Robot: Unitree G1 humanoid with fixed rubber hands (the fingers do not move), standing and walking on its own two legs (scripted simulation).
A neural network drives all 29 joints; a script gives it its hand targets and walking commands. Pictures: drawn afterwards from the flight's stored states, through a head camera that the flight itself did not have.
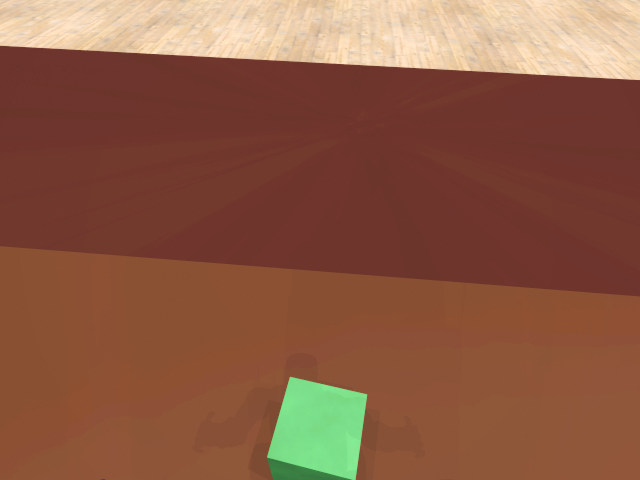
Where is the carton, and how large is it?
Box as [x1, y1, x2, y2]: [267, 377, 366, 479]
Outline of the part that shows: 290,377 267,455 273,479 355,479 366,394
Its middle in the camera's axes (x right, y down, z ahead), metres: +0.00 +0.55 +1.04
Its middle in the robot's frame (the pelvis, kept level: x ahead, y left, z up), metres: +0.38 +0.01 -0.66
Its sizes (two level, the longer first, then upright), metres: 0.210 0.200 0.250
